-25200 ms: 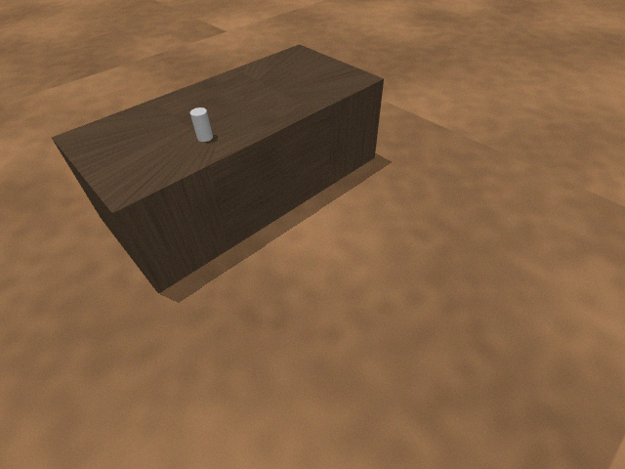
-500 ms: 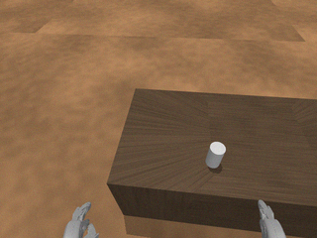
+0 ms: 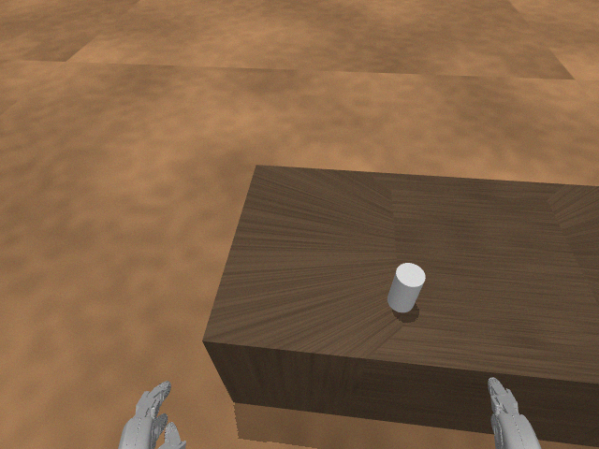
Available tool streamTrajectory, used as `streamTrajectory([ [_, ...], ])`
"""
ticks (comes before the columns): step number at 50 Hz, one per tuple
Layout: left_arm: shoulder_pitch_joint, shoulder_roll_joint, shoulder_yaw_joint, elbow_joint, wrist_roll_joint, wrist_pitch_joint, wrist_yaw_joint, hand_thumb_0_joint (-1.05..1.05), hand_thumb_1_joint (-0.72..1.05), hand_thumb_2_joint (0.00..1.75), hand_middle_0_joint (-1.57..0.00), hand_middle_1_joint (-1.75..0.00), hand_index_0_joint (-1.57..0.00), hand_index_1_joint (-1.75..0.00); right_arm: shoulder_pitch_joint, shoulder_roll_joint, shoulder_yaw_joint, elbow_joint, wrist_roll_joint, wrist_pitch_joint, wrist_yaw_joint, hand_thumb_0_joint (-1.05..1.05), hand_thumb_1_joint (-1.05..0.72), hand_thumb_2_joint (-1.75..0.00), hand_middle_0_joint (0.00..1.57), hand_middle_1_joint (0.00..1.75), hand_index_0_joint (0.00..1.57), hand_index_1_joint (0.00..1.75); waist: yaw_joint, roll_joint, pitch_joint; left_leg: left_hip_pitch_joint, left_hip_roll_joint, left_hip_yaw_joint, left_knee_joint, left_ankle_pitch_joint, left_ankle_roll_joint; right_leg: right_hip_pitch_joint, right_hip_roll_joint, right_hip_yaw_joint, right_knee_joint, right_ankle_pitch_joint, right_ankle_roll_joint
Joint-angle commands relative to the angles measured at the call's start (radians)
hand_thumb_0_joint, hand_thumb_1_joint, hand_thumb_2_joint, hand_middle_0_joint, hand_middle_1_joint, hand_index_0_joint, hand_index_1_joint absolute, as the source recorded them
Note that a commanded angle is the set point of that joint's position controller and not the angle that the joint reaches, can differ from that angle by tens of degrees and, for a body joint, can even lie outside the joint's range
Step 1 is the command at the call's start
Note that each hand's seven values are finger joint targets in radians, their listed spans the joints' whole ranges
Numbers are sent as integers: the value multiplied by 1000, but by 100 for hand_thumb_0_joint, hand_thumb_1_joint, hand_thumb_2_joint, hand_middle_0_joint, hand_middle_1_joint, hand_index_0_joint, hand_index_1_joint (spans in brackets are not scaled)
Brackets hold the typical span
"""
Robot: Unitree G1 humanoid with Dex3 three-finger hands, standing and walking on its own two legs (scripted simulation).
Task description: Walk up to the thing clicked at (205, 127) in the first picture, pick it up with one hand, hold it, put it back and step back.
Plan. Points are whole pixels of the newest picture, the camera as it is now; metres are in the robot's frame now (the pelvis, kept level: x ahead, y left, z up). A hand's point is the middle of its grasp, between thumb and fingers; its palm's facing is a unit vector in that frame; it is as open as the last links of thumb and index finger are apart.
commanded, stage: home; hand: right
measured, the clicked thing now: (405, 288) +0.50 -0.20 -0.22
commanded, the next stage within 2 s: stand in 0.10 s
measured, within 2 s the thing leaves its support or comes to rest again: neither
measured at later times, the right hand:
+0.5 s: hand out of the picture +0.12 -0.24 -0.11, palm faces -0.05 +0.93 -0.36, open 13.1 cm
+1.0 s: hand out of the picture +0.06 -0.25 -0.10, palm faces -0.03 +0.93 -0.36, open 7.4 cm
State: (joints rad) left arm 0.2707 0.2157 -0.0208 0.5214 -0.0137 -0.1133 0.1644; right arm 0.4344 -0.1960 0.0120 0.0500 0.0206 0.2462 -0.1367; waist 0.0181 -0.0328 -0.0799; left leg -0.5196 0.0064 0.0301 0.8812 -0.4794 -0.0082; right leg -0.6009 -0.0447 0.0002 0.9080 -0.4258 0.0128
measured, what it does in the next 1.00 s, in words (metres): rises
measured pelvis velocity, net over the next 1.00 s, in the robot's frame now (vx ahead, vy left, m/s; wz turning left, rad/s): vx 0.00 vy -0.01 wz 0.01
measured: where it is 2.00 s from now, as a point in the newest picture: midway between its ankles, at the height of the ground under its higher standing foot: outside the picture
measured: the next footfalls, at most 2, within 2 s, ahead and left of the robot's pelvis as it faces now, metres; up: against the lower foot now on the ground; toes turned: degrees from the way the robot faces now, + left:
none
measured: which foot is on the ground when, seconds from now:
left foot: down 0.00-1.00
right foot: down 0.00-1.00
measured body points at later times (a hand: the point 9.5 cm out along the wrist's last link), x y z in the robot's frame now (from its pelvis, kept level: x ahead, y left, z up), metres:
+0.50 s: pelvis +0.01 -0.01 +0.02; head +0.03 -0.01 +0.47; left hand +0.11 +0.29 -0.10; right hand +0.12 -0.29 -0.09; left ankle -0.02 +0.12 -0.69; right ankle +0.02 -0.13 -0.69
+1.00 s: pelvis +0.00 -0.01 +0.05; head +0.00 +0.00 +0.50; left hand +0.08 +0.28 -0.09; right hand +0.07 -0.30 -0.08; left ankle -0.02 +0.12 -0.69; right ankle +0.02 -0.13 -0.69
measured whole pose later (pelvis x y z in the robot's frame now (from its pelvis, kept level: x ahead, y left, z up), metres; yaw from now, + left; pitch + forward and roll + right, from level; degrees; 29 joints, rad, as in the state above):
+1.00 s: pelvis +0.00 -0.01 +0.05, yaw +1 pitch -4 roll +0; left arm 0.12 0.31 0.02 1.14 0.02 -0.01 0.01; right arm 0.17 -0.31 0.00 1.10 -0.02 -0.01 -0.03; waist 0.00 -0.02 0.04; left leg -0.08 0.04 0.01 0.39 -0.25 -0.03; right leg -0.13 0.00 -0.04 0.38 -0.19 -0.01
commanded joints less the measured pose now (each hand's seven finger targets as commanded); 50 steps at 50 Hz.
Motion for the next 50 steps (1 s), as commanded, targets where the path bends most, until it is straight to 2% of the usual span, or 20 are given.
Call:
streamTrajectory([
  [1,-66,113,49,-158,2,-54,15,0,90,90,-20,-30,-20,-30,-29,-101,-57,-178,-11,-56,-8,0,59,-3,5,4,5,4,3,36,-96,-1,-25,16,-154,257,-2,121,24,-19,-113,210,-25],
  [2,-62,113,52,-159,2,-55,15,0,90,90,-20,-30,-20,-30,-4,-98,-59,-163,-14,-52,-10,0,59,-3,5,4,5,4,3,52,-125,9,-24,16,-149,275,-4,127,26,-19,-109,224,-29],
  [8,-71,117,50,-157,2,-59,16,0,90,90,-20,-30,-20,-30,-46,-106,-59,-191,-10,-59,-10,0,58,-3,5,5,5,5,-3,12,-79,-26,-28,18,-159,174,6,109,23,-15,-137,139,-21],
  [10,-74,119,52,-160,3,-59,17,0,90,90,-20,-30,-20,-30,-3,-107,-65,-166,-10,-57,-11,0,56,-4,5,5,5,5,-9,25,-87,-15,-30,20,-159,172,7,110,22,-13,-136,142,-20],
  [11,-67,121,51,-161,2,-59,15,0,90,90,-20,-30,-20,-30,-33,-106,-59,-195,-9,-60,-10,0,48,-12,13,13,13,13,-4,16,-83,-25,-30,20,-159,165,7,110,21,-13,-140,132,-21],
  [12,-125,268,79,54,134,-1,-45,0,90,90,-20,-30,-20,-30,-152,-278,-104,156,-130,-159,45,0,40,-20,20,21,20,21,-31,62,20,78,54,-103,-199,122,64,144,-19,58,-167,181,-81],
  [13,-106,273,100,66,134,20,-78,0,90,90,-20,-30,-20,-30,-124,-288,-115,242,-129,-204,68,0,32,-28,20,29,20,29,-21,83,-34,114,75,-134,-187,206,92,170,-14,35,-137,230,-91],
  [14,-110,255,98,72,124,34,-92,0,90,90,-20,-30,-20,-30,-121,-297,-112,276,-127,-232,81,0,24,-36,20,30,20,30,-12,119,-30,91,88,-161,-226,187,101,170,-6,36,-128,193,-89],
  [17,-102,246,85,127,74,45,-135,0,90,90,-20,-30,-20,-30,-179,-283,-90,374,-84,-273,108,0,0,-60,20,30,20,30,3,106,-27,110,105,-173,-258,239,87,234,1,39,-184,188,-81],
  [21,-119,241,89,212,60,57,-155,0,90,90,-20,-30,-20,-30,-198,-285,-81,517,-71,-289,109,0,-32,-90,20,30,20,30,-8,79,-18,154,93,-145,-288,284,66,280,-3,58,-231,260,-75],
  [23,-108,260,92,255,60,55,-154,0,90,90,-20,-30,-20,-30,-215,-287,-83,577,-67,-292,107,0,-48,-90,20,30,20,30,-11,17,-18,202,73,-109,-255,354,58,310,-34,91,-287,346,-83],
  [24,-129,269,95,270,57,58,-153,0,90,90,-20,-30,-20,-30,-199,-284,-79,609,-67,-291,104,0,-56,-90,20,30,20,30,-25,4,-5,218,73,-105,-277,356,55,299,-37,99,-303,340,-85],
  [28,-130,291,94,338,49,64,-148,0,90,90,-20,-30,-20,-30,-214,-287,-75,717,-59,-287,101,0,-88,-90,20,30,20,30,-25,-23,-2,288,67,-86,-290,390,41,357,-75,130,-397,444,-88],
  [31,-136,294,90,389,39,76,-145,0,90,90,-20,-30,-20,-30,-210,-304,-71,796,-58,-286,99,0,-90,-90,20,30,20,30,-26,11,24,328,83,-97,-374,402,39,374,-63,109,-435,400,-75],
  [35,-129,298,85,456,34,80,-141,0,90,90,-20,-30,-20,-30,-227,-310,-61,874,-51,-286,95,0,-90,-90,20,30,20,30,-20,17,14,366,97,-93,-416,514,31,474,-69,95,-466,539,-65],
  [38,-148,303,82,488,33,86,-142,0,90,90,-20,-30,-20,-30,-252,-319,-59,916,-47,-283,94,0,-90,-90,20,30,20,30,-20,32,48,377,100,-98,-478,447,24,475,-64,90,-520,441,-58],
  [40,-161,304,80,505,32,87,-142,0,90,90,-20,-30,-20,-30,-261,-322,-56,941,-47,-284,95,0,-90,-90,20,30,20,30,-19,47,51,380,107,-98,-503,484,21,498,-65,81,-526,464,-56],
  [41,-164,302,80,515,31,87,-143,0,90,90,-20,-30,-20,-30,-268,-322,-55,954,-47,-283,95,0,-90,-90,20,30,20,30,-15,56,60,372,107,-100,-520,449,19,499,-60,78,-539,419,-53],
  [48,-185,293,76,572,35,85,-146,0,90,90,-20,-30,-20,-30,-299,-320,-52,1006,-48,-280,97,0,-90,-90,20,30,20,30,-10,53,97,378,113,-104,-575,391,21,509,-67,76,-598,364,-37],
  [50,-194,301,77,582,36,87,-148,0,90,90,-20,-30,-20,-30,-297,-319,-51,1018,-49,-275,100,0,-90,-90,20,30,20,30,-11,40,135,354,107,-103,-594,309,22,485,-62,80,-630,262,-33],
])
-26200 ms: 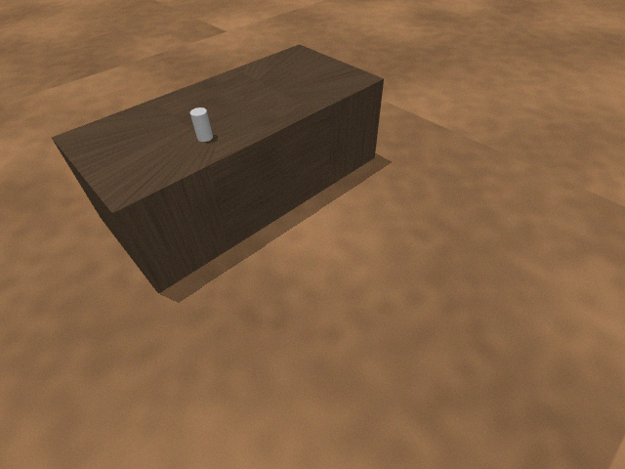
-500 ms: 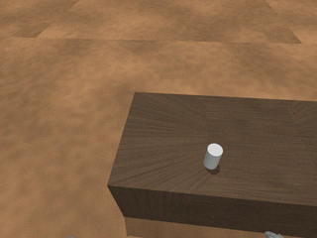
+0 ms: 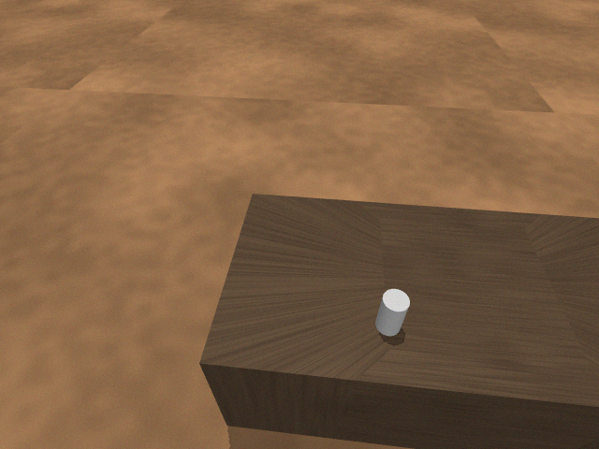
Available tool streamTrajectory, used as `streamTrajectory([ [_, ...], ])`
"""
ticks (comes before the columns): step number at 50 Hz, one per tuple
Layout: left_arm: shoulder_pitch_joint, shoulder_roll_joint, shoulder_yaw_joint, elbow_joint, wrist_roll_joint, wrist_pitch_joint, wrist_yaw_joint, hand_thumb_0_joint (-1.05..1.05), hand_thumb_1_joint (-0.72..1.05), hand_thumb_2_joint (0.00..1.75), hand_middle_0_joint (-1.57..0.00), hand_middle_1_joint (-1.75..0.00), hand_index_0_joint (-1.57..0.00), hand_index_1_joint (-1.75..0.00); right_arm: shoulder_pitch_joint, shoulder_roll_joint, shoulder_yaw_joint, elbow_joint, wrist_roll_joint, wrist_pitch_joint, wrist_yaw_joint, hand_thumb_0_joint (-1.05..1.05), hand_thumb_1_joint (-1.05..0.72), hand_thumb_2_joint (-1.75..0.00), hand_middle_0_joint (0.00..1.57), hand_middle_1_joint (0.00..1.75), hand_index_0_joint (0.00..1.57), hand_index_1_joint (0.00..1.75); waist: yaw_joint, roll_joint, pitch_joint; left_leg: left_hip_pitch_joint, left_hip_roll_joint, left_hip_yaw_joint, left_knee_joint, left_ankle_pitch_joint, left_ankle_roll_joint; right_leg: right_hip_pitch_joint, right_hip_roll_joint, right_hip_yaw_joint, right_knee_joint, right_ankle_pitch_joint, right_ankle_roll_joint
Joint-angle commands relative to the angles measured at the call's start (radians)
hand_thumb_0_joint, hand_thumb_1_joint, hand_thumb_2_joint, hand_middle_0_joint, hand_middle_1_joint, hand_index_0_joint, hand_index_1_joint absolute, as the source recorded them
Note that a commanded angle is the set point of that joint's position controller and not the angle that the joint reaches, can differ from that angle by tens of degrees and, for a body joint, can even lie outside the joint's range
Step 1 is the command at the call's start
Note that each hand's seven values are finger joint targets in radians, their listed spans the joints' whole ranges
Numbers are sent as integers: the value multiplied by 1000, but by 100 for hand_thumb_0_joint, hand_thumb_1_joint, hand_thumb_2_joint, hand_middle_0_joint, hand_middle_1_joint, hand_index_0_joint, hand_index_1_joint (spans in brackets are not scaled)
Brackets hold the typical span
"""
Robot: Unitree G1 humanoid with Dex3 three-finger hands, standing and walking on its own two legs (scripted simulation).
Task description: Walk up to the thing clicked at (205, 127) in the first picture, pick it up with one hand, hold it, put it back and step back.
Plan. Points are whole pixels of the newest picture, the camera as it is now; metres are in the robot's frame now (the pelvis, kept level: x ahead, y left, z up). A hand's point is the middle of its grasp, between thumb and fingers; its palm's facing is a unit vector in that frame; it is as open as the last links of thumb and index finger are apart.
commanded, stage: stand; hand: right
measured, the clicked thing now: (391, 313) +0.50 -0.19 -0.27
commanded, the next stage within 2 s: step back in 1.72 s
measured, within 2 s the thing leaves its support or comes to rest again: neither
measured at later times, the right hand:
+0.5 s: hand out of the picture +0.04 -0.24 -0.16, palm faces -0.03 +0.94 -0.34, open 7.4 cm
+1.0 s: hand out of the picture +0.07 -0.24 -0.15, palm faces -0.02 +0.94 -0.35, open 7.4 cm
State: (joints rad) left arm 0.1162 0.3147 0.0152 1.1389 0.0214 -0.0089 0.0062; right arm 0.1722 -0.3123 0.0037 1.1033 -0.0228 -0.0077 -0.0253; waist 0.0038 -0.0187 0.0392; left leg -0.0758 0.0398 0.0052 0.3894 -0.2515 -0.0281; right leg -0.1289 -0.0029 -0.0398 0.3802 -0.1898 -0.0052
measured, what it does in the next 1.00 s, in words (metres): stands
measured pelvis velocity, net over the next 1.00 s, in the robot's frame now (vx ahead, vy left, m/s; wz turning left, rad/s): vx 0.00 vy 0.01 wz -0.01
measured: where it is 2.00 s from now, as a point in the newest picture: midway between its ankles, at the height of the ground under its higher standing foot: outside the picture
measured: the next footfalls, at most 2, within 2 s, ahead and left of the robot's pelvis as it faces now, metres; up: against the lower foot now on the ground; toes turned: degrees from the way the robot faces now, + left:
none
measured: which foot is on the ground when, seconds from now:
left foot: down 0.00-1.00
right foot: down 0.00-1.00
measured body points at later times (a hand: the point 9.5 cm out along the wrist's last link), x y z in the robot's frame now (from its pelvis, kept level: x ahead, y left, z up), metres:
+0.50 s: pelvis -0.01 +0.00 +0.00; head +0.00 +0.01 +0.45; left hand +0.04 +0.30 -0.14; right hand +0.05 -0.29 -0.13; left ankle -0.02 +0.14 -0.74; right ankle +0.01 -0.12 -0.74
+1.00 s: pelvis +0.00 +0.01 +0.00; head +0.01 +0.01 +0.45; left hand +0.08 +0.30 -0.13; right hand +0.07 -0.29 -0.13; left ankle -0.02 +0.14 -0.74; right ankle +0.01 -0.12 -0.74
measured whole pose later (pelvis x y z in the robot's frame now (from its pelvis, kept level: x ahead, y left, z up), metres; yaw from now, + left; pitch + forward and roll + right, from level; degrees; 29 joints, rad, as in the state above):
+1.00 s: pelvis +0.00 +0.01 +0.00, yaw +0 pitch -2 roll +0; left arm 0.10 0.34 0.00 1.17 0.01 -0.02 0.00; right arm 0.13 -0.34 0.01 1.14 -0.01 -0.01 -0.01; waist 0.01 0.00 0.05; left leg -0.05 0.03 0.02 0.30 -0.21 -0.02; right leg -0.12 -0.01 -0.03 0.31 -0.15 0.00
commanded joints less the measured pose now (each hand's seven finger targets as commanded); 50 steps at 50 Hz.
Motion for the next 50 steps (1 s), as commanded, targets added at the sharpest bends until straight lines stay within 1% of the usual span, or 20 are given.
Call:
streamTrajectory([
  [1,-45,203,41,-33,0,-16,8,0,90,90,-20,-30,-20,-30,-37,-204,-44,-31,-5,-21,-9,0,-90,-90,20,30,20,30,2,35,31,-99,71,-78,-111,48,44,3,-103,122,-111,-2,-13],
  [3,-53,204,41,-28,-1,-18,7,0,90,90,-20,-30,-20,-30,-36,-201,-45,-27,-6,-21,-7,0,-90,-90,20,30,20,30,-1,26,15,-86,77,-81,-112,75,46,15,-108,125,-108,13,-17],
  [4,-53,201,40,-25,-1,-17,6,0,90,90,-20,-30,-20,-30,-37,-200,-45,-23,-7,-20,-6,0,-90,-90,20,30,20,30,0,29,11,-89,73,-78,-116,46,44,6,-106,127,-119,-12,-14],
  [8,-60,194,36,-19,-2,-19,5,0,90,90,-20,-30,-20,-30,-44,-213,-48,-18,-5,-25,-6,0,-90,-90,20,30,20,30,0,47,-15,-80,83,-83,-131,77,46,40,-111,122,-105,60,-14],
  [10,-54,204,36,-13,-4,-19,5,0,90,90,-20,-30,-20,-30,-49,-206,-46,-16,-4,-25,-5,0,-90,-90,20,30,20,30,4,27,-5,-83,80,-84,-136,70,44,34,-108,118,-108,40,-11],
  [11,-43,203,35,-7,-1,-20,6,0,90,90,-20,-30,-20,-30,-61,-210,-49,-21,-4,-25,-4,0,-90,-90,20,30,20,30,7,14,-20,-57,86,-86,-127,101,46,31,-112,116,-106,54,-11],
  [12,-55,207,34,-8,-4,-20,5,0,90,90,-20,-30,-20,-30,-42,-206,-45,-13,-4,-24,-4,0,-90,-90,20,30,20,30,1,22,-9,-68,82,-79,-133,92,46,29,-115,124,-113,63,-10],
  [14,-49,211,32,-10,-4,-19,6,0,90,90,-20,-30,-20,-30,-44,-208,-46,-12,-3,-22,-2,0,-90,-90,20,30,20,30,2,10,-9,-61,78,-79,-134,76,44,12,-111,123,-121,20,-9],
  [19,-44,213,27,-7,-7,-19,6,0,90,90,-20,-30,-20,-30,-43,-209,-41,-7,-2,-23,-1,0,-90,-90,20,30,20,30,2,31,-12,-67,85,-80,-141,89,44,32,-118,123,-107,71,-11],
  [23,-37,217,24,-7,-7,-20,5,0,90,90,-20,-30,-20,-30,-48,-217,-40,-7,2,-24,0,0,-90,-90,20,30,20,30,3,32,-25,-56,88,-81,-140,105,45,33,-120,122,-104,87,-11],
  [24,-33,216,23,-6,-7,-20,5,0,90,90,-20,-30,-20,-30,-42,-214,-37,-5,2,-23,2,0,-90,-90,20,30,20,30,4,34,-13,-66,82,-76,-143,80,43,26,-116,121,-107,68,-6],
  [27,-37,219,21,-8,-5,-22,8,0,90,90,-20,-30,-20,-30,-52,-223,-41,-11,4,-23,1,0,-90,-90,20,30,20,30,-1,12,-48,-33,92,-81,-128,153,47,42,-124,118,-96,126,-12],
  [31,-33,216,18,-9,-11,-24,7,0,90,90,-20,-30,-20,-30,-40,-216,-33,-2,5,-25,2,0,-90,-90,20,30,20,30,0,22,-45,-35,90,-70,-128,199,42,56,-128,119,-89,199,-9],
  [34,-41,221,19,-10,-10,-22,8,0,90,90,-20,-30,-20,-30,-55,-221,-36,-6,5,-22,1,0,-90,-90,20,30,20,30,1,13,-41,-30,91,-72,-134,168,43,44,-124,114,-97,155,-8],
  [38,-43,213,16,-15,-12,-23,7,0,90,90,-20,-30,-20,-30,-58,-224,-36,-4,6,-23,4,0,-90,-90,20,30,20,30,1,30,-35,-35,92,-68,-130,179,39,48,-127,119,-103,166,-8],
  [40,-46,219,19,-16,-12,-22,8,0,90,90,-20,-30,-20,-30,-57,-231,-38,-4,5,-21,3,0,-90,-90,20,30,20,30,1,37,-32,-45,91,-67,-137,147,41,49,-128,120,-109,148,-8],
  [43,-43,221,19,-20,-11,-26,7,0,90,90,-20,-30,-20,-30,-67,-235,-39,-12,8,-25,3,0,-90,-90,20,30,20,30,3,29,-55,-24,96,-71,-129,219,44,64,-132,117,-98,221,-10],
  [46,-51,222,21,-22,-11,-24,7,0,90,90,-20,-30,-20,-30,-61,-235,-38,-10,7,-27,2,0,-90,-90,20,30,20,30,-1,29,-62,-12,100,-70,-134,227,43,63,-131,114,-90,217,-10],
  [48,-56,223,20,-23,-12,-22,6,0,90,90,-20,-30,-20,-30,-68,-234,-37,-9,7,-26,3,0,-90,-90,20,30,20,30,0,32,-44,-18,98,-69,-141,199,41,48,-129,116,-102,190,-8],
  [50,-64,229,23,-28,-12,-22,7,0,90,90,-20,-30,-20,-30,-55,-234,-36,-10,5,-26,3,0,-90,-90,20,30,20,30,-4,27,-60,-24,101,-69,-143,230,39,69,-129,112,-90,206,-10],
])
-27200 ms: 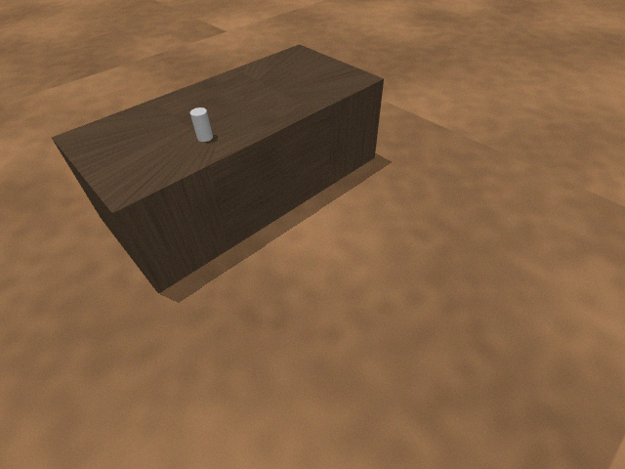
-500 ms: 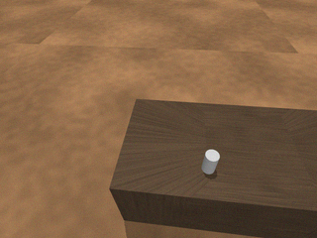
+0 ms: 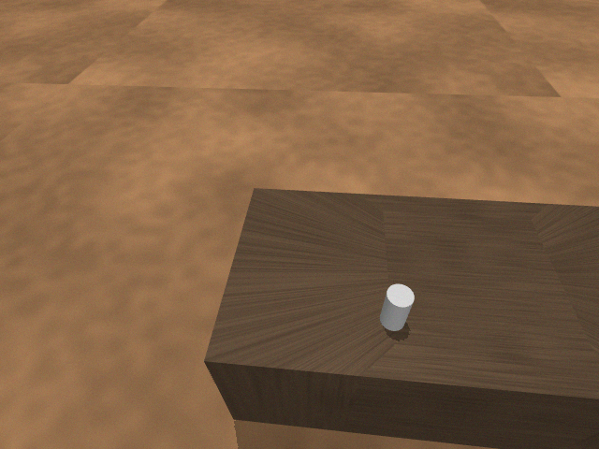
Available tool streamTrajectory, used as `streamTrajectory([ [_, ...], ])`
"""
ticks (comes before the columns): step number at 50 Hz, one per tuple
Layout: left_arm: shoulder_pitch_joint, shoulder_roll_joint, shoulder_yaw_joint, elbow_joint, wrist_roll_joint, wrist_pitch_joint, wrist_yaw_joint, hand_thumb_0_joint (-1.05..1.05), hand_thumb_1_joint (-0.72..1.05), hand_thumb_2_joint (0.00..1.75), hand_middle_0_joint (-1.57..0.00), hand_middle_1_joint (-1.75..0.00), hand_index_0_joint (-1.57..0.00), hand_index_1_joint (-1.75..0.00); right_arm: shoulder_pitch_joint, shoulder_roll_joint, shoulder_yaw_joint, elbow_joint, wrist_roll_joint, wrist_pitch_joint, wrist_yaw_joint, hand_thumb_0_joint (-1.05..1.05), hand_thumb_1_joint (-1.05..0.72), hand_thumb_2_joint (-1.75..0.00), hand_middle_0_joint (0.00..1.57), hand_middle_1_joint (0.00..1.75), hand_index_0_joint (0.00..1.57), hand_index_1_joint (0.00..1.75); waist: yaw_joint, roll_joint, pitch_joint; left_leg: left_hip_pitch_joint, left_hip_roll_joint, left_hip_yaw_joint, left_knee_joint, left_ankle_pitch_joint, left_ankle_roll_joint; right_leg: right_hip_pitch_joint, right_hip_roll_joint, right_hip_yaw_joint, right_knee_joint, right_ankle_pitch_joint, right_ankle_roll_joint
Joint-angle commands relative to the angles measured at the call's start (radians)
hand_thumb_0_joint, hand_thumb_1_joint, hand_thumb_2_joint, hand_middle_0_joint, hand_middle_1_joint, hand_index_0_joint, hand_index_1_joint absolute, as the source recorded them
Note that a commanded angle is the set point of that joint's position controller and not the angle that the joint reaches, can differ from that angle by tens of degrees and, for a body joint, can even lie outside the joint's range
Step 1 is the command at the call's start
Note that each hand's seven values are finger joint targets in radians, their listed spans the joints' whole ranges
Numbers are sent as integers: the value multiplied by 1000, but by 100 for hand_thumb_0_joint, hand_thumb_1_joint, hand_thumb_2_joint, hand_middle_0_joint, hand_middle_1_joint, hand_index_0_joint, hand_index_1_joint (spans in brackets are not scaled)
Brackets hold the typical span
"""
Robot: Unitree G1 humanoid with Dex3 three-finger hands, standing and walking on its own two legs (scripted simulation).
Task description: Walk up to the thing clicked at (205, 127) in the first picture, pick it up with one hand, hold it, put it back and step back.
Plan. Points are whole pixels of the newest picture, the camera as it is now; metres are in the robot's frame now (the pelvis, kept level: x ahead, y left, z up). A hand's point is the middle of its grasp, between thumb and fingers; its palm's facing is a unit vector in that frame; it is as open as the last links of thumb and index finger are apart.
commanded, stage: stand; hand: right
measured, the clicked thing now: (396, 308) +0.50 -0.19 -0.28
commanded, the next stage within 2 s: step back in 0.72 s
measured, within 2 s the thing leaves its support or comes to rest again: neither
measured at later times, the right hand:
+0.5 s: hand out of the picture +0.06 -0.25 -0.16, palm faces -0.03 +0.94 -0.34, open 7.4 cm
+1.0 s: hand out of the picture +0.04 -0.26 -0.16, palm faces -0.01 +0.91 -0.41, open 7.4 cm
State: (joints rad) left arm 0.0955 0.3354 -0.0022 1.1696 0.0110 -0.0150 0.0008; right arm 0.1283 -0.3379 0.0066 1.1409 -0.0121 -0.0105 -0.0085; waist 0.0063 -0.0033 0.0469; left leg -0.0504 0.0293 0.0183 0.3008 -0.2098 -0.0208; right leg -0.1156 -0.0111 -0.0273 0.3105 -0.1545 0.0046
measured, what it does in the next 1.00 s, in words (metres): shifts its weight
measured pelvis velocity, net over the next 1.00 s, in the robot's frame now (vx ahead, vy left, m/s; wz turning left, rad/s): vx -0.05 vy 0.03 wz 0.01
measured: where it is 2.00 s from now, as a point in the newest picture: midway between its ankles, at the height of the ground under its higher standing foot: outside the picture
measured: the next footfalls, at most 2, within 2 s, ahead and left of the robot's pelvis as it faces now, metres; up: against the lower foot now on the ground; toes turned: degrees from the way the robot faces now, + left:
right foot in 1.46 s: -0.13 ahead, -0.08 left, +0.00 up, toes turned +0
left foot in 1.76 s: -0.18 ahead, +0.16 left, +0.00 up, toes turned -2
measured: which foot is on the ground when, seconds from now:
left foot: down 0.00-1.00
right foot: down 0.00-1.00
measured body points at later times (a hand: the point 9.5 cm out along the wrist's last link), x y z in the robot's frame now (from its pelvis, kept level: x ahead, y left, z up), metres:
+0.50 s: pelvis +0.00 +0.00 +0.00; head +0.01 +0.00 +0.45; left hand +0.07 +0.30 -0.14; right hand +0.07 -0.30 -0.13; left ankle -0.03 +0.13 -0.75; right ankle +0.01 -0.12 -0.75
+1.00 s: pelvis -0.05 +0.03 -0.02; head +0.01 +0.04 +0.42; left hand +0.07 +0.34 -0.15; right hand +0.04 -0.30 -0.14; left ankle -0.07 +0.14 -0.72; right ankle +0.01 -0.12 -0.75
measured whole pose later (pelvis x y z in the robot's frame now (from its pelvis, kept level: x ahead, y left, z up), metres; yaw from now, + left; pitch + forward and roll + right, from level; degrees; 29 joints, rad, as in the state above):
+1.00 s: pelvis -0.05 +0.03 -0.02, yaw +1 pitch -1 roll +0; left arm 0.04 0.38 0.06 0.97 0.03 0.04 0.01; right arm 0.10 -0.40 -0.06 0.96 0.01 0.05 0.01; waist -0.01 -0.03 0.17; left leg -0.35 -0.03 -0.04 0.85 -0.47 0.06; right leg -0.34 -0.06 -0.01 0.57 -0.21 0.02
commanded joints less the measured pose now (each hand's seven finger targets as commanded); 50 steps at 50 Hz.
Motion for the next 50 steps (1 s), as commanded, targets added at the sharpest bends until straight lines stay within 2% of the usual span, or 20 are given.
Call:
streamTrajectory([
  [1,-36,202,39,-56,-3,-17,13,0,90,90,-20,-30,-20,-30,-25,-215,-41,-49,-4,-24,-13,0,-90,-90,20,30,20,30,0,16,-76,-36,114,-83,-45,203,34,60,-125,100,-19,193,-20],
  [8,-45,212,41,-61,-2,-16,13,0,90,90,-20,-30,-20,-30,-20,-214,-43,-48,-3,-23,-14,0,-90,-90,20,30,20,30,-6,4,-75,-34,113,-83,-48,185,32,57,-125,98,-21,179,-25],
  [12,-34,209,38,-62,-3,-19,10,0,90,90,-20,-30,-20,-30,-27,-216,-43,-50,0,-24,-12,0,-90,-90,20,30,20,30,-5,9,-74,-24,110,-82,-43,208,31,55,-126,101,-26,217,-21],
  [16,-37,208,38,-62,-2,-17,12,0,90,90,-20,-30,-20,-30,-27,-214,-43,-47,-3,-20,-10,0,-90,-90,20,30,20,30,-5,12,-49,-45,107,-81,-57,125,32,29,-122,103,-45,138,-19],
  [20,-30,215,41,-62,-4,-19,12,0,90,90,-20,-30,-20,-30,-25,-207,-43,-48,-4,-20,-8,0,-90,-90,20,30,20,30,-5,10,-46,-44,104,-81,-63,110,32,24,-121,104,-46,124,-21],
  [25,-29,219,42,-66,-3,-20,11,0,90,90,-20,-30,-20,-30,-26,-212,-45,-53,-2,-20,-7,0,-90,-90,20,30,20,30,-6,2,-67,-33,109,-85,-58,138,34,31,-123,102,-41,144,-25],
  [27,-25,217,40,-67,-3,-22,11,0,90,90,-20,-30,-20,-30,-32,-213,-44,-54,0,-22,-6,0,-90,-90,20,30,20,30,-3,8,-75,-25,110,-85,-50,170,33,47,-126,102,-34,185,-25],
  [34,-27,217,41,-70,-4,-19,10,0,90,90,-20,-30,-20,-30,-20,-215,-45,-53,-2,-21,-7,0,-90,-90,20,30,20,30,-10,9,-66,-35,107,-79,-55,138,33,37,-126,109,-42,163,-26],
  [35,-26,218,40,-71,-5,-19,9,0,90,90,-20,-30,-20,-30,-19,-216,-43,-50,-2,-22,-7,0,-90,-90,20,30,20,30,-6,19,-61,-36,109,-81,-59,143,32,40,-126,110,-39,162,-27],
  [36,-29,274,92,-106,-16,-8,11,0,90,90,-20,-30,-20,-30,-59,-270,-68,-76,0,-3,-3,0,-90,-90,20,30,20,30,4,8,61,-128,91,-92,56,289,71,-43,-108,114,52,295,-28],
  [39,-8,265,104,-148,-17,3,17,0,90,90,-20,-30,-20,-30,-20,-251,-79,-118,16,13,-1,0,-90,-90,20,30,20,30,-13,-18,-62,-126,76,-69,180,336,99,-6,-124,122,122,356,-80],
  [41,-19,269,112,-189,-13,10,15,0,90,90,-20,-30,-20,-30,-6,-239,-88,-145,17,21,1,0,-90,-90,20,30,20,30,-16,-43,-144,-113,37,-43,294,262,90,-10,-183,172,116,372,-139],
  [42,-23,283,118,-206,-10,14,16,0,90,90,-20,-30,-20,-30,0,-234,-89,-158,16,29,1,0,-90,-90,20,30,20,30,-12,-73,-144,-147,0,-34,365,194,83,-25,-225,216,98,378,-171],
  [43,-36,300,123,-225,-4,19,18,0,90,90,-20,-30,-20,-30,3,-221,-91,-169,15,38,2,0,-90,-90,20,30,20,30,-5,-123,-129,-169,-47,-18,460,40,72,-65,-284,267,70,374,-218],
  [44,-59,307,125,-247,7,21,21,0,90,90,-20,-30,-20,-30,12,-218,-97,-183,11,48,3,0,-90,-90,20,30,20,30,-9,-182,-111,-216,-80,-36,587,-258,77,-99,-343,313,50,365,-265],
  [45,-76,313,129,-269,21,21,21,0,90,90,-20,-30,-20,-30,41,-221,-102,-192,5,57,5,0,-90,-90,20,30,20,30,-14,-185,-104,-228,-62,-87,683,-358,82,-145,-368,317,61,341,-288],
  [46,-125,314,130,-297,22,22,24,0,90,90,-20,-30,-20,-30,82,-227,-107,-201,10,61,8,0,-90,-90,20,30,20,30,-45,-191,-101,-204,-34,-138,723,-356,95,-214,-364,289,87,312,-278],
  [48,-165,292,120,-330,30,25,28,0,90,90,-20,-30,-20,-30,130,-238,-115,-210,20,56,9,0,-90,-90,20,30,20,30,-64,-190,-107,-227,-21,-108,602,-294,88,-190,-315,243,137,283,-220],
  [49,-167,290,118,-337,29,29,28,0,90,90,-20,-30,-20,-30,150,-239,-117,-207,13,51,8,0,-90,-90,20,30,20,30,-63,-167,-124,-216,-23,-79,501,-233,79,-167,-286,213,193,276,-193],
  [50,-162,281,114,-341,23,38,26,0,90,90,-20,-30,-20,-30,157,-229,-118,-202,1,44,8,0,-90,-90,20,30,20,30,-65,-137,-119,-204,-31,-41,347,-140,71,-156,-245,180,248,216,-161],
])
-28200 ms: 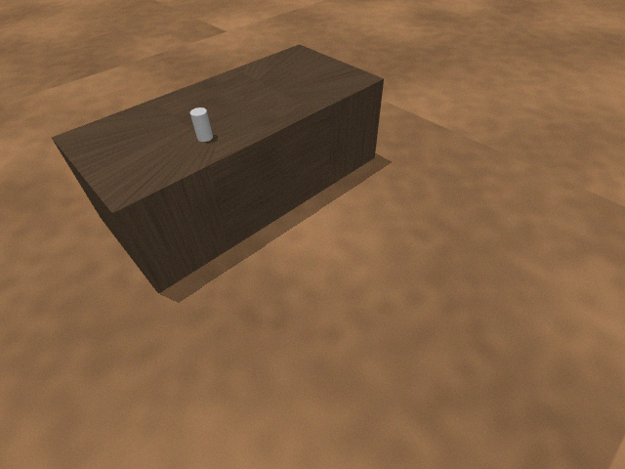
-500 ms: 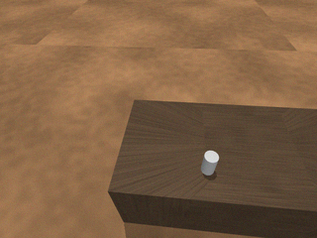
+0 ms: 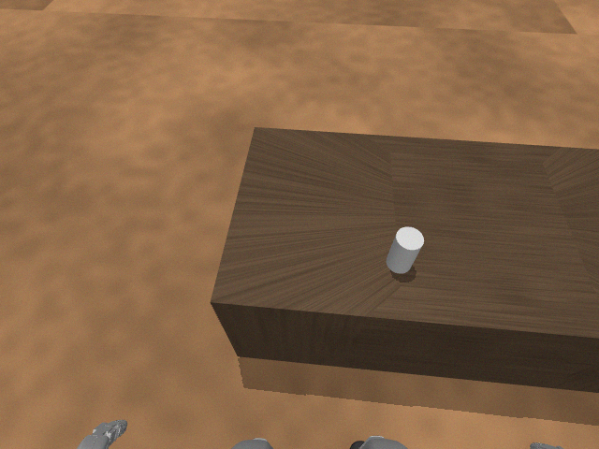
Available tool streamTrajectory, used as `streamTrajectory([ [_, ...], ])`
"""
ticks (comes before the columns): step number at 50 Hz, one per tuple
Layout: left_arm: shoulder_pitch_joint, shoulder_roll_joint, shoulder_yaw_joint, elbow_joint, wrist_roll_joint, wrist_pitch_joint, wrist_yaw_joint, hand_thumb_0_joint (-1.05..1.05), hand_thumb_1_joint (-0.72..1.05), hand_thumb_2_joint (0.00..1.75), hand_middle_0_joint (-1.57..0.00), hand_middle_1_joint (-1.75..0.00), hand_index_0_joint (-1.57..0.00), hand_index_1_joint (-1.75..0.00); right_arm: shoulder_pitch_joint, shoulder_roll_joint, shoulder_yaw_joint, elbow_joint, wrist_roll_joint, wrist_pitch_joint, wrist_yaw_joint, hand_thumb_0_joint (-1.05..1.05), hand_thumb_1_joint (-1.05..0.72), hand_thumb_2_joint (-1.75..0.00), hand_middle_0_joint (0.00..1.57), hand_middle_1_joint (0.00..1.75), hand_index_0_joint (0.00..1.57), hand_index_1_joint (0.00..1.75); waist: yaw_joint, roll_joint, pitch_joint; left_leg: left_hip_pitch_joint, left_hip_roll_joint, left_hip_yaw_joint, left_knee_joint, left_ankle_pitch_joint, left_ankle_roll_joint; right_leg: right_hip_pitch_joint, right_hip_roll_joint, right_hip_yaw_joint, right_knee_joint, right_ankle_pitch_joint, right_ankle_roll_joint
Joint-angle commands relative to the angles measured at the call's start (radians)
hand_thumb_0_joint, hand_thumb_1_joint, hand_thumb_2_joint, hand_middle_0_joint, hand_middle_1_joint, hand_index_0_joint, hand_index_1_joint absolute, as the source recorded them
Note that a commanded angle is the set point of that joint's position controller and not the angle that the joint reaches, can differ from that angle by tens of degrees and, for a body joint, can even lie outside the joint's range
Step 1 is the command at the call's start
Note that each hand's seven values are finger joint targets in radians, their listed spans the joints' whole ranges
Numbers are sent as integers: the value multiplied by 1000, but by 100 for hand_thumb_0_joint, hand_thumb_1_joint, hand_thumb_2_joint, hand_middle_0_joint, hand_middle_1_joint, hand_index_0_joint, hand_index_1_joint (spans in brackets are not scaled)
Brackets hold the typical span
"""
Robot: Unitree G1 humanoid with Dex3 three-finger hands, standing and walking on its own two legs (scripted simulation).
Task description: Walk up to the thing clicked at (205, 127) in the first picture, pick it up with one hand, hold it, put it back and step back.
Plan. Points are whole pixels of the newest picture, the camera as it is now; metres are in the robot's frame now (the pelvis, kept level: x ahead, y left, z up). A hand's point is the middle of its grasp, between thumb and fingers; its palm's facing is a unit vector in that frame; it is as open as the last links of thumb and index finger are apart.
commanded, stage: step back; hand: right
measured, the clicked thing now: (404, 251) +0.54 -0.22 -0.26
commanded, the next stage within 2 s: none
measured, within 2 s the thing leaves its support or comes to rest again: neither
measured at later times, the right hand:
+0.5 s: hand out of the picture +0.00 -0.26 -0.16, palm faces +0.04 +0.92 -0.39, open 7.4 cm
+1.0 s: hand out of the picture -0.11 -0.23 -0.12, palm faces -0.01 +0.90 -0.44, open 7.4 cm
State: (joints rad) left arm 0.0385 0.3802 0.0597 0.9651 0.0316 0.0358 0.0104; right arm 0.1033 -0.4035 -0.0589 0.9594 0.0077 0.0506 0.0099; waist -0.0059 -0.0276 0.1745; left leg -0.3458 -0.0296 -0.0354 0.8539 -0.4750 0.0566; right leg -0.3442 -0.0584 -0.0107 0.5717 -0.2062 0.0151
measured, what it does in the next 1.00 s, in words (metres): walks backwards: right foot, then left foot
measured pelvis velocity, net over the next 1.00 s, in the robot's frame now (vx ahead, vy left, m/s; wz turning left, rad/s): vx -0.22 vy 0.03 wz -0.04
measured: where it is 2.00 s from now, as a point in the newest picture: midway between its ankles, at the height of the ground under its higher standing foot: outside the picture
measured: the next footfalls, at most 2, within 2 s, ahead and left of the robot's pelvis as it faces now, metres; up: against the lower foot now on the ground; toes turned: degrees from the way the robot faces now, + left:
right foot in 0.46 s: -0.08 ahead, -0.11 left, +0.00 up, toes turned -1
left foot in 0.76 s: -0.12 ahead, +0.14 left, +0.00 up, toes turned -2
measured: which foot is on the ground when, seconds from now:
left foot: down 0.00-0.48, up 0.50-0.74, down 0.76-1.00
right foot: down 0.00-0.06, up 0.08-0.44, down 0.46-0.78, up 0.80-1.00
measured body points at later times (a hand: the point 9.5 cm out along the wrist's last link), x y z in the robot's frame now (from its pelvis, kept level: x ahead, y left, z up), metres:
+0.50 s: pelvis -0.10 +0.02 -0.01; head -0.03 +0.01 +0.43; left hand +0.02 +0.32 -0.13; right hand +0.00 -0.30 -0.13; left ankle -0.03 +0.13 -0.72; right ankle -0.12 -0.11 -0.73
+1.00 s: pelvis -0.22 +0.03 +0.00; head -0.16 +0.07 +0.45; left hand -0.11 +0.35 -0.13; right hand -0.11 -0.28 -0.09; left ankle -0.16 +0.14 -0.73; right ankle -0.27 -0.12 -0.63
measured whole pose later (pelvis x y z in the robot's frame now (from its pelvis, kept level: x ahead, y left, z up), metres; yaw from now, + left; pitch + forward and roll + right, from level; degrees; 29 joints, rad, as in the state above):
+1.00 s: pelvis -0.22 +0.03 +0.00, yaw -3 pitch -2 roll -2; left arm 0.17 0.41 0.09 0.82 0.02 0.07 0.02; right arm 0.14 -0.35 -0.04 0.83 -0.02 0.02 -0.02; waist 0.02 -0.05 0.17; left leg -0.32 0.02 -0.01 0.57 -0.22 0.03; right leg -0.45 0.12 0.16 1.23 -0.49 0.02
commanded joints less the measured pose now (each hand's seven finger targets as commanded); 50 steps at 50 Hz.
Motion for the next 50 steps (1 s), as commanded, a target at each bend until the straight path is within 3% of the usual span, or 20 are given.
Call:
streamTrajectory([
  [1,-93,221,48,-145,-5,0,13,0,90,90,-20,-30,-20,-30,186,-167,-58,-18,-32,-26,-11,0,-90,-90,20,30,20,30,-55,-37,-213,100,33,7,-360,272,-14,43,-134,126,78,164,-136],
  [2,-55,174,41,-156,-16,9,13,0,90,90,-20,-30,-20,-30,153,-224,-72,-38,-55,-34,-15,0,-90,-90,20,30,20,30,-24,159,-186,102,177,-239,-474,486,21,-44,13,78,257,-23,-81],
  [3,-20,145,41,-156,-20,14,18,0,90,90,-20,-30,-20,-30,102,-307,-85,-71,-66,-43,-15,0,-90,-90,20,30,20,30,4,255,-180,131,325,-442,-515,663,97,-165,156,104,402,-399,-41],
  [4,-22,177,52,-152,-11,17,29,0,90,90,-20,-30,-20,-30,88,-366,-92,-93,-48,-47,-15,0,-90,-90,20,30,20,30,-31,258,-211,49,410,-530,-518,706,217,-116,174,210,551,-492,-33],
  [7,43,190,53,-113,-27,17,34,0,90,90,-20,-30,-20,-30,-29,-256,-68,-120,-57,-51,-37,0,-90,-90,20,30,20,30,42,152,-204,144,284,-275,-428,705,177,-198,175,254,717,-323,-34],
  [12,27,184,58,-163,-16,3,22,0,90,90,-20,-30,-20,-30,93,-217,-64,-130,-38,-53,-53,0,-90,-90,20,30,20,30,-22,154,-235,362,291,-246,-338,877,207,-227,149,186,596,-329,18],
  [18,78,166,64,-174,-17,-5,7,0,90,90,-20,-30,-20,-30,97,-243,-63,-161,-33,-43,-51,0,-90,-90,20,30,20,30,-35,199,-263,311,281,-209,-333,764,182,-50,101,78,245,-294,2],
  [22,204,175,73,-130,1,-24,6,0,90,90,-20,-30,-20,-30,31,-218,-48,-179,-13,-28,-41,0,-90,-90,20,30,20,30,24,140,-304,92,204,-136,-220,558,72,245,50,75,-149,54,-54],
  [23,192,251,94,-144,14,-30,4,0,90,90,-20,-30,-20,-30,40,-178,-36,-190,-5,-27,-37,0,-90,-90,20,30,20,30,10,-47,-271,-119,90,-99,-102,347,0,303,-107,326,-155,140,-111],
  [24,141,335,109,-170,-5,-23,0,0,90,90,-20,-30,-20,-30,-6,-159,-37,-201,0,-23,-47,0,-90,-90,20,30,20,30,50,-240,-204,-138,-74,-14,117,-97,-42,132,-309,513,-220,257,-304],
  [25,108,328,104,-205,6,-32,2,0,90,90,-20,-30,-20,-30,-12,-188,-50,-185,-8,-18,-51,0,-90,-90,20,30,20,30,48,-200,-154,-109,-56,-106,302,-168,-55,26,-355,575,-221,330,-350],
  [28,14,232,84,-228,-3,-29,14,0,90,90,-20,-30,-20,-30,76,-178,-37,-149,6,-28,-49,0,-90,-90,20,30,20,30,-15,-116,-151,-146,-94,-119,355,-43,-55,104,-175,267,-120,468,-245],
  [33,105,214,77,-250,7,-20,24,0,90,90,-20,-30,-20,-30,61,-160,-27,-176,-11,-40,-46,0,-90,-90,20,30,20,30,46,-153,-201,-132,-25,-39,28,-54,-66,291,-163,236,-39,520,-227],
  [36,97,228,71,-262,-10,-6,17,0,90,90,-20,-30,-20,-30,119,-146,-35,-158,-21,-53,-40,0,-90,-90,20,30,20,30,18,-156,-249,2,-8,41,-314,118,-46,304,-139,211,70,508,-194],
  [37,75,229,68,-272,-18,2,13,0,90,90,-20,-30,-20,-30,159,-151,-43,-141,-27,-58,-39,0,-90,-90,20,30,20,30,-9,-127,-256,99,6,40,-451,302,-41,230,-125,197,107,433,-162],
  [38,94,189,55,-285,-21,9,9,0,90,90,-20,-30,-20,-30,142,-208,-62,-151,-43,-64,-40,0,-90,-90,20,30,20,30,8,-5,-254,188,127,-158,-451,477,1,67,-47,173,181,207,-98],
  [39,101,143,47,-294,-27,10,9,0,90,90,-20,-30,-20,-30,94,-312,-82,-170,-47,-65,-34,0,-90,-90,20,30,20,30,15,234,-230,236,343,-441,-498,619,113,-141,139,85,345,-241,-48],
  [40,50,192,70,-286,-18,14,28,0,90,90,-20,-30,-20,-30,111,-366,-93,-178,-41,-66,-31,0,-90,-90,20,30,20,30,-45,238,-234,114,443,-528,-498,698,226,-100,165,181,526,-482,-37],
  [44,144,200,77,-225,-25,16,22,0,90,90,-20,-30,-20,-30,0,-229,-61,-190,-41,-66,-48,0,-90,-90,20,30,20,30,39,155,-174,122,291,-237,-447,661,154,-162,167,230,730,-301,-32],
  [50,155,185,78,-229,-10,10,9,0,90,90,-20,-30,-20,-30,68,-212,-68,-206,-33,-61,-50,0,-90,-90,20,30,20,30,-18,171,-212,277,294,-197,-416,652,203,-173,141,175,579,-297,30],
])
